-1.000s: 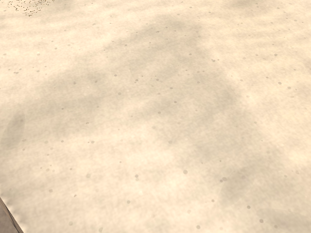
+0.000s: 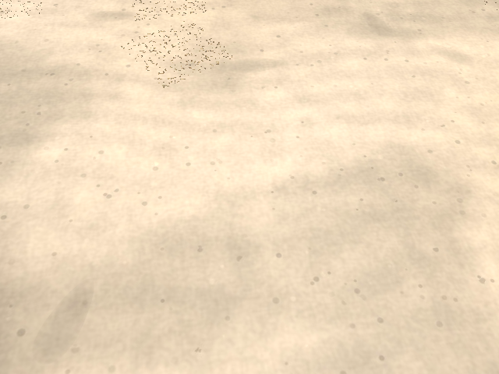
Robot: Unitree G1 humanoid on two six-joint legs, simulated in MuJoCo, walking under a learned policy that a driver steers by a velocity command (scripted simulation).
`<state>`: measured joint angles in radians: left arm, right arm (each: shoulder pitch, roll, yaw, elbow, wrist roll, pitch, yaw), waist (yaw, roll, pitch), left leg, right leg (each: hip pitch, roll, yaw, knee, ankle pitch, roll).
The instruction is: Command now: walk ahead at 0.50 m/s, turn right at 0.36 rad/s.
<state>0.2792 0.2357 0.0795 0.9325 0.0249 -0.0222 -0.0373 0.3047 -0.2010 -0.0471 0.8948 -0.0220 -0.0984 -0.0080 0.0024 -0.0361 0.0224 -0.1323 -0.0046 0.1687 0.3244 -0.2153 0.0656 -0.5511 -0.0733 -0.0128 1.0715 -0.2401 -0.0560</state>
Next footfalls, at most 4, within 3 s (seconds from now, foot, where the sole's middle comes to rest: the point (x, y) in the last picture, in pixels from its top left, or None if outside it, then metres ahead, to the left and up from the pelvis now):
0.30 right None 0.30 -0.12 -0.78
0.84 left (268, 318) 0.65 -0.06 -0.78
1.30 right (357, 325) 0.63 -0.31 -0.78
1.62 left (290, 288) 0.74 -0.12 -0.78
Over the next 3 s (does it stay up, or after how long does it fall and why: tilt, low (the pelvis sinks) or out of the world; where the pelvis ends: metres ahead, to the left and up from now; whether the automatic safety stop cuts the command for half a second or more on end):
stays up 1.02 -0.47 -0.01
